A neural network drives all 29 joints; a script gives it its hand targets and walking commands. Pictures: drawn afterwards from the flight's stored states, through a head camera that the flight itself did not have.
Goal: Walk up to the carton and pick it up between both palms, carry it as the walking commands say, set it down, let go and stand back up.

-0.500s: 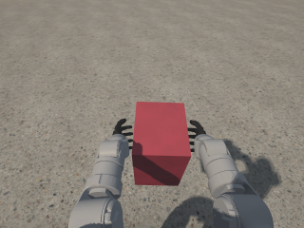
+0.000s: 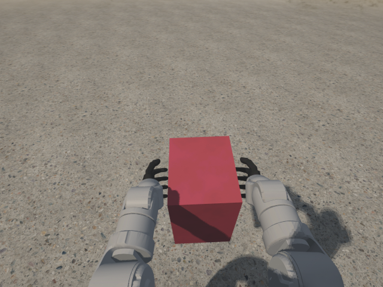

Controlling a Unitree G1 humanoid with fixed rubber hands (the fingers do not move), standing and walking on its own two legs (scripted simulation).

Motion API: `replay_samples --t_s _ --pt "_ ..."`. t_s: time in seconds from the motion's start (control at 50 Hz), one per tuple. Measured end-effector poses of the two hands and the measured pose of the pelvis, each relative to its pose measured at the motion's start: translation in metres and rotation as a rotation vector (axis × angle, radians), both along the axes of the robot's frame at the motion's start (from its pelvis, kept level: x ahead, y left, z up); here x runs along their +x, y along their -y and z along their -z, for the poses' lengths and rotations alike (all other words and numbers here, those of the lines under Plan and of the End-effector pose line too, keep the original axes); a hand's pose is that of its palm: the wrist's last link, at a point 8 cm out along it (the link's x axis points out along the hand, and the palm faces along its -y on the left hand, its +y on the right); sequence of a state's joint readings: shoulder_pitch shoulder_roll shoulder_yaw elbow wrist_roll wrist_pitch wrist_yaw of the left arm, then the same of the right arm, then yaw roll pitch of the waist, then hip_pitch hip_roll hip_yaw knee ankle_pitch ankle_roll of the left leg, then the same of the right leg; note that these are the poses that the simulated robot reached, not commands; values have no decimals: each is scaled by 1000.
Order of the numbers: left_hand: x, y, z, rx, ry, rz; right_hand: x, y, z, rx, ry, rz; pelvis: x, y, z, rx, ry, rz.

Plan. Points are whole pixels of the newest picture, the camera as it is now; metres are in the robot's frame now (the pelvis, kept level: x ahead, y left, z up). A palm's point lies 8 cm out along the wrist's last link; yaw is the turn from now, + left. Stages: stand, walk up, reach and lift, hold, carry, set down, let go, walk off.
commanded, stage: hold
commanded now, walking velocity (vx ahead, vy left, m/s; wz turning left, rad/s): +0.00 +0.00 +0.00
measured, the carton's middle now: (200, 192) +0.36 +0.00 +0.00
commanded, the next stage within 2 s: carry in 1.08 s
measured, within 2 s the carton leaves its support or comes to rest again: neither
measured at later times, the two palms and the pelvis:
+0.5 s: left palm (150, 190) +0.33 +0.12 +0.06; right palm (254, 188) +0.32 -0.12 +0.06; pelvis +0.00 +0.00 +0.00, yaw +0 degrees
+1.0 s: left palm (150, 188) +0.33 +0.12 +0.06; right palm (255, 187) +0.33 -0.12 +0.07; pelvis +0.00 +0.00 +0.00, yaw +0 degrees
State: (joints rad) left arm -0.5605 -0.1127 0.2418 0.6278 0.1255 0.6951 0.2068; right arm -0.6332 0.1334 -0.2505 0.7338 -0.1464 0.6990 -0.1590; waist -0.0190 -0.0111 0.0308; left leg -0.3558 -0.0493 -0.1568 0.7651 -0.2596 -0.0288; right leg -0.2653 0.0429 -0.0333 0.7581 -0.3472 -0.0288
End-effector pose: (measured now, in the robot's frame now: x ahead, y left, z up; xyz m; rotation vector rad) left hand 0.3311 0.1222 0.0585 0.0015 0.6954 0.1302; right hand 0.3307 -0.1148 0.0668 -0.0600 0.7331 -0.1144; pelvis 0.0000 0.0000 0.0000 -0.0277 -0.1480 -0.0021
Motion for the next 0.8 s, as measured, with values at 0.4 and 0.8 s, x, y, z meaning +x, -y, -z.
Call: replay_samples --t_s 0.4,0.8 --pt "-6 0 0 13 -2 11 -7 1 2 11 2 8 0 0 0 0 0 0" --pt "-2 2 3 10 -8 14 -4 2 5 6 -2 13 2 0 0 1 -2 0"
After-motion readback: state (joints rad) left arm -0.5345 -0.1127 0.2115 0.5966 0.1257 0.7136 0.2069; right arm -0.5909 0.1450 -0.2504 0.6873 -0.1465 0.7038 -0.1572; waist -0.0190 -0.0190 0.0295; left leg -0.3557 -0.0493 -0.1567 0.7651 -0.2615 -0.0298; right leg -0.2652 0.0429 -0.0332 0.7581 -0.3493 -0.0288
